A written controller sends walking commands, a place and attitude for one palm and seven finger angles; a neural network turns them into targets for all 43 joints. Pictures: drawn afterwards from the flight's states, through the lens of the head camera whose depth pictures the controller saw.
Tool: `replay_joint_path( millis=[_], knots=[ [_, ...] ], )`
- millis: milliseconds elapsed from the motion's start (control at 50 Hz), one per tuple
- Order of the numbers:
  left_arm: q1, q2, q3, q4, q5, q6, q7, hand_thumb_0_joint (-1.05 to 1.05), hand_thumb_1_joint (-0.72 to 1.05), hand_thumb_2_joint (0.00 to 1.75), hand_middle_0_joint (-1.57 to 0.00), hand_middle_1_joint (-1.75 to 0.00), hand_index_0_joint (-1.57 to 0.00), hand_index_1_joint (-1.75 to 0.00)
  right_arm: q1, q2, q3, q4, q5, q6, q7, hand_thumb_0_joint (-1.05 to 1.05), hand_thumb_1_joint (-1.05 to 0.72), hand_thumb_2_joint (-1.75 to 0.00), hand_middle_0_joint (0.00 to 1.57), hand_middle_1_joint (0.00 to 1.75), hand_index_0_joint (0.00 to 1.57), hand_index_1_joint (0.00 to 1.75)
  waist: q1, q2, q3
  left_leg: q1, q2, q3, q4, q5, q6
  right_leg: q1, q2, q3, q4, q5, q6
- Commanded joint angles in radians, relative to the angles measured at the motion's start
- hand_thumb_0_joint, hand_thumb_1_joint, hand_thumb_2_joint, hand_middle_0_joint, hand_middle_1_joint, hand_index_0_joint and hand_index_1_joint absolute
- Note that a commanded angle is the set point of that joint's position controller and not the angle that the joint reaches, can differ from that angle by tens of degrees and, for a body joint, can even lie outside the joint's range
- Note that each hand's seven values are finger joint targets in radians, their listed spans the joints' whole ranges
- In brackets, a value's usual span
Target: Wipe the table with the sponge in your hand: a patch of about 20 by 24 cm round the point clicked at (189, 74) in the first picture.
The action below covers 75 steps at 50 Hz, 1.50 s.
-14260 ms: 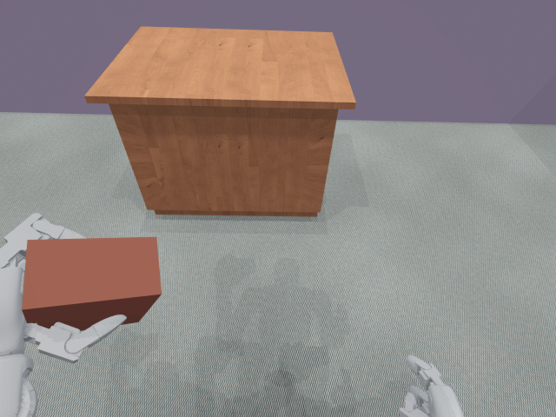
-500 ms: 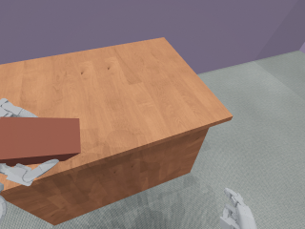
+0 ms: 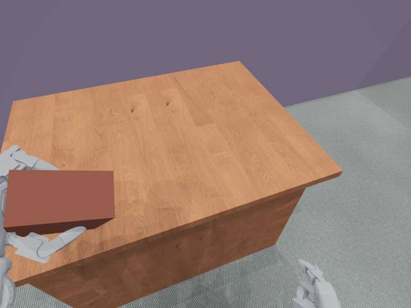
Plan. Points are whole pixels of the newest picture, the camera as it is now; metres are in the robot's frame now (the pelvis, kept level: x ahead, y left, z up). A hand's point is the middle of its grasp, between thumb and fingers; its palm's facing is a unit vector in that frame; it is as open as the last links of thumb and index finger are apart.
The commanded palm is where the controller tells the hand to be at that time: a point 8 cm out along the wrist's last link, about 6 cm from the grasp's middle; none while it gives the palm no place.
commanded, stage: shuffle to correct the standing spot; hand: left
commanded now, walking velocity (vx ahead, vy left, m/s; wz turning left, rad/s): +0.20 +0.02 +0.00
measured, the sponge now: (75, 204) +0.22 +0.21 +0.16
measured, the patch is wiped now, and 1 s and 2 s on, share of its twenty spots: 0.00 0.00 0.00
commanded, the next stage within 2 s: come to a stop and stand still in 0.36 s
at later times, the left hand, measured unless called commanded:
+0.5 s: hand (52, 178) +0.26 +0.25 +0.18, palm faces +0.37 -0.84 -0.39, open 10.5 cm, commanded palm +0.21 +0.29 +0.19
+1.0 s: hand (43, 186) +0.25 +0.26 +0.17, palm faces +0.31 -0.88 -0.37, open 10.5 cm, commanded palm +0.19 +0.30 +0.19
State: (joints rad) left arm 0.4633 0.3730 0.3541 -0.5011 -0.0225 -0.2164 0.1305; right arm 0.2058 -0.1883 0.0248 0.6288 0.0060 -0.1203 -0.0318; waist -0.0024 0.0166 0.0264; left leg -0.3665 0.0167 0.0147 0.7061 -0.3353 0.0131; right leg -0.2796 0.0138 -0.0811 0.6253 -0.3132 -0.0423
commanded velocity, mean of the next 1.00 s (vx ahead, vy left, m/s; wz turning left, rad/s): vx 0.07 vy -0.01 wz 0.00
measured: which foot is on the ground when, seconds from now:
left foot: down 0.00-1.00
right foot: down 0.00-1.00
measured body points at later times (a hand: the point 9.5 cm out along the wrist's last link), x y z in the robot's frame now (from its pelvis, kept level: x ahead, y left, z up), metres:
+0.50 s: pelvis +0.04 +0.01 +0.01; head +0.05 +0.02 +0.46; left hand +0.23 +0.29 +0.20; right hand +0.20 -0.22 -0.08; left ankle +0.05 +0.13 -0.72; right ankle +0.04 -0.08 -0.72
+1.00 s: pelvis +0.01 +0.03 +0.02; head +0.03 +0.04 +0.47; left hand +0.22 +0.30 +0.19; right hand +0.18 -0.21 -0.05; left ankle +0.05 +0.13 -0.72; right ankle +0.04 -0.08 -0.72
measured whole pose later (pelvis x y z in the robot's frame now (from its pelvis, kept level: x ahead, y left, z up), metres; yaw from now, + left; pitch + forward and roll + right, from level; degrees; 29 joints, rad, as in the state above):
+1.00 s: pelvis +0.01 +0.03 +0.02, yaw -3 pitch -2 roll -1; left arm 0.41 0.36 0.32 -0.40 -0.05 -0.23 0.10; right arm 0.21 -0.22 0.01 0.58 0.01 -0.16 -0.01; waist 0.02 -0.01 0.05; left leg -0.23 0.01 0.07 0.46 -0.21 0.03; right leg -0.22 0.02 -0.02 0.42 -0.18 -0.02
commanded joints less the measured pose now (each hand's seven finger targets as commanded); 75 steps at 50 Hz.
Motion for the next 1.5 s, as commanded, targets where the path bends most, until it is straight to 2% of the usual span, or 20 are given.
replay_joint_path(
  millis=[0, 60, 100, 140, 220, 260, 340, 400, 480, 580, 720, 740, 760, 780, 820, 900, 1020, 1120, 1240, 1480],
  knots=[
    [-0.113, 0.169, 0.139, -0.166, -0.022, -0.052, 0.030, 0.00, 0.10, 1.30, -1.20, -1.60, -1.20, -1.60, -0.077, -0.112, -0.049, -0.143, 0.005, -0.036, -0.006, 0.00, -0.90, -0.90, 0.20, 0.30, 0.20, 0.30, 0.007, -0.142, -0.040, -0.146, 0.031, -0.018, 0.070, -0.075, 0.001, 0.096, -0.345, 0.444, -0.306, 0.081, -0.183],
    [-0.117, 0.153, 0.113, -0.147, -0.017, -0.051, 0.028, 0.00, 0.10, 1.30, -1.20, -1.60, -1.20, -1.60, -0.087, -0.110, -0.045, -0.142, -0.006, -0.037, -0.029, 0.00, -0.90, -0.90, 0.20, 0.30, 0.20, 0.30, 0.004, -0.004, -0.117, 0.210, 0.000, 0.004, -0.271, 0.148, 0.025, 0.004, -0.147, 0.167, -0.076, 0.164, -0.042],
    [-0.167, 0.156, 0.093, -0.198, -0.007, -0.055, 0.026, 0.00, 0.10, 1.30, -1.20, -1.60, -1.20, -1.60, -0.084, -0.153, -0.067, -0.168, 0.004, -0.033, -0.033, 0.00, -0.90, -0.90, 0.20, 0.30, 0.20, 0.30, 0.005, 0.163, -0.146, 0.308, 0.210, -0.293, -0.337, 0.261, 0.122, -0.144, -0.020, 0.058, 0.116, -0.040, 0.028],
    [-0.158, 0.177, 0.100, -0.206, -0.005, -0.045, 0.019, 0.00, 0.10, 1.30, -1.20, -1.60, -1.20, -1.60, -0.107, -0.127, -0.052, -0.164, -0.013, -0.039, -0.044, 0.00, -0.90, -0.90, 0.20, 0.30, 0.20, 0.30, -0.005, 0.208, -0.077, 0.222, 0.282, -0.429, -0.431, 0.196, 0.198, -0.190, -0.028, 0.074, 0.236, -0.198, 0.033],
    [-0.081, 0.173, 0.114, -0.287, -0.005, -0.044, 0.023, 0.00, 0.10, 1.30, -1.20, -1.60, -1.20, -1.60, -0.093, -0.139, -0.053, -0.165, 0.004, -0.054, -0.031, 0.00, -0.90, -0.90, 0.20, 0.30, 0.20, 0.30, 0.013, 0.173, -0.143, 0.203, 0.182, -0.165, -0.300, 0.393, 0.124, -0.018, -0.014, 0.010, -0.059, -0.031, 0.030],
    [-0.055, 0.178, 0.131, -0.251, -0.010, -0.045, 0.023, 0.00, 0.10, 1.30, -1.20, -1.60, -1.20, -1.60, -0.091, -0.137, -0.046, -0.170, 0.002, -0.046, -0.028, 0.00, -0.90, -0.90, 0.20, 0.30, 0.20, 0.30, 0.012, 0.147, -0.159, 0.056, 0.146, -0.123, -0.247, 0.291, 0.074, 0.177, -0.017, 0.016, -0.211, 0.131, 0.019],
    [-0.036, 0.168, 0.131, -0.180, -0.040, -0.022, 0.016, 0.00, 0.10, 1.30, -1.20, -1.60, -1.20, -1.60, -0.059, -0.129, -0.067, -0.163, 0.006, -0.031, -0.030, 0.00, -0.90, -0.90, 0.20, 0.30, 0.20, 0.30, -0.009, -0.148, -0.127, 0.024, -0.009, 0.016, -0.048, 0.033, 0.006, 0.096, -0.229, 0.363, -0.288, 0.176, -0.111],
    [-0.088, 0.175, 0.129, -0.170, -0.037, -0.023, 0.021, 0.00, 0.10, 1.30, -1.20, -1.60, -1.20, -1.60, -0.082, -0.117, -0.047, -0.158, -0.001, -0.029, -0.036, 0.00, -0.90, -0.90, 0.20, 0.30, 0.20, 0.30, -0.002, -0.055, -0.119, 0.144, 0.015, 0.000, -0.209, 0.123, 0.018, 0.054, -0.175, 0.255, -0.223, 0.201, -0.069],
    [-0.107, 0.166, 0.100, -0.203, -0.019, -0.024, 0.013, 0.00, 0.10, 1.30, -1.20, -1.60, -1.20, -1.60, -0.119, -0.124, -0.044, -0.179, -0.001, -0.028, -0.046, 0.00, -0.90, -0.90, 0.20, 0.30, 0.20, 0.30, 0.014, 0.107, -0.132, 0.153, 0.144, -0.161, -0.305, 0.401, 0.065, 0.106, -0.045, 0.083, -0.112, 0.266, 0.018],
    [-0.021, 0.160, 0.102, -0.227, -0.039, -0.008, 0.016, 0.00, 0.10, 1.30, -1.20, -1.60, -1.20, -1.60, -0.106, -0.128, -0.048, -0.182, -0.001, -0.028, -0.037, 0.00, -0.90, -0.90, 0.20, 0.30, 0.20, 0.30, 0.008, 0.012, -0.203, 0.175, 0.071, -0.057, -0.222, 0.489, 0.005, 0.220, -0.098, 0.142, -0.193, 0.563, 0.007],
    [-0.006, 0.183, 0.121, -0.218, -0.049, 0.015, 0.031, 0.00, 0.10, 1.30, -1.20, -1.60, -1.20, -1.60, -0.124, -0.128, -0.045, -0.181, -0.003, -0.017, -0.051, 0.00, -0.90, -0.90, 0.20, 0.30, 0.20, 0.30, 0.011, 0.052, -0.153, 0.174, 0.070, -0.062, -0.308, 0.316, -0.003, 0.178, -0.086, 0.156, -0.274, 0.416, 0.020],
    [-1.051, 0.877, 0.632, -0.365, 0.109, -0.073, 0.018, 0.00, 0.10, 1.30, -1.20, -1.60, -1.20, -1.60, 0.063, -0.157, -0.084, -0.169, -0.031, -0.069, -0.039, 0.00, -0.90, -0.90, 0.20, 0.30, 0.20, 0.30, 0.029, -0.077, 0.063, 0.036, 0.073, 0.038, -0.167, 0.279, 0.011, -0.025, -0.098, 0.200, -0.362, 0.332, 0.104],
    [-0.514, 0.311, 0.250, 0.220, 0.012, -0.040, -0.029, 0.00, 0.10, 1.30, -1.20, -1.60, -1.20, -1.60, -0.035, -0.064, -0.050, -0.127, -0.010, -0.062, -0.028, 0.00, -0.90, -0.90, 0.20, 0.30, 0.20, 0.30, 0.025, -0.090, -0.141, 0.159, -0.016, -0.008, -0.201, 0.260, 0.008, 0.052, -0.143, 0.245, -0.304, 0.332, -0.009],
    [-0.339, 0.218, 0.165, 0.204, -0.003, -0.049, -0.040, 0.00, 0.10, 1.30, -1.20, -1.60, -1.20, -1.60, -0.027, -0.139, -0.080, -0.183, -0.002, -0.076, -0.020, 0.00, -0.90, -0.90, 0.20, 0.30, 0.20, 0.30, 0.054, 0.014, -0.110, 0.188, 0.015, 0.012, -0.209, 0.234, -0.004, 0.075, -0.144, 0.326, -0.322, 0.402, 0.012],
    [-0.191, 0.089, 0.036, 0.002, -0.048, -0.076, -0.044, 0.00, 0.10, 1.30, -1.20, -1.60, -1.20, -1.60, -0.071, -0.129, -0.075, -0.189, 0.016, -0.081, 0.012, 0.00, -0.90, -0.90, 0.20, 0.30, 0.20, 0.30, 0.040, 0.135, -0.192, 0.244, 0.032, 0.004, -0.288, 0.275, 0.020, 0.174, -0.114, 0.213, -0.237, 0.375, 0.035],
    [-0.105, 0.150, 0.047, -0.127, -0.036, -0.077, -0.024, 0.00, 0.10, 1.30, -1.20, -1.60, -1.20, -1.60, -0.082, -0.140, -0.066, -0.210, 0.004, -0.093, 0.029, 0.00, -0.90, -0.90, 0.20, 0.30, 0.20, 0.30, 0.051, -0.063, -0.143, 0.149, 0.043, -0.047, -0.326, 0.156, 0.017, 0.154, -0.077, 0.178, -0.283, 0.142, 0.035],
    [-0.184, 0.275, 0.193, -0.159, -0.036, -0.109, -0.010, 0.00, 0.10, 1.30, -1.20, -1.60, -1.20, -1.60, -0.095, -0.134, -0.050, -0.211, 0.006, -0.106, -0.012, 0.00, -0.90, -0.90, 0.20, 0.30, 0.20, 0.30, 0.033, 0.029, -0.067, 0.103, 0.044, -0.082, -0.379, -0.013, 0.022, 0.083, -0.071, 0.175, -0.326, -0.001, 0.020],
    [-0.230, 0.207, 0.128, -0.165, -0.026, -0.130, -0.018, 0.00, 0.10, 1.30, -1.20, -1.60, -1.20, -1.60, -0.082, -0.125, -0.041, -0.203, 0.004, -0.142, -0.013, 0.00, -0.90, -0.90, 0.20, 0.30, 0.20, 0.30, 0.034, 0.133, -0.096, 0.071, 0.074, -0.109, -0.436, -0.056, 0.027, 0.171, -0.053, 0.129, -0.248, 0.091, 0.026],
    [-0.188, 0.132, 0.056, -0.126, -0.015, -0.121, -0.020, 0.00, 0.10, 1.30, -1.20, -1.60, -1.20, -1.60, -0.056, -0.137, -0.044, -0.178, -0.003, -0.154, 0.004, 0.00, -0.90, -0.90, 0.20, 0.30, 0.20, 0.30, 0.033, 0.066, -0.096, 0.070, 0.073, -0.106, -0.434, 0.038, 0.007, 0.186, -0.043, 0.102, -0.246, 0.152, 0.034],
    [-0.173, 0.159, 0.097, -0.175, -0.017, -0.110, -0.023, 0.00, 0.10, 1.30, -1.20, -1.60, -1.20, -1.60, -0.072, -0.134, -0.050, -0.200, -0.005, -0.118, 0.000, 0.00, -0.90, -0.90, 0.20, 0.30, 0.20, 0.30, 0.030, 0.085, -0.125, 0.113, 0.065, -0.091, -0.409, 0.154, -0.015, 0.200, -0.042, 0.104, -0.257, 0.234, 0.030]
  ],
)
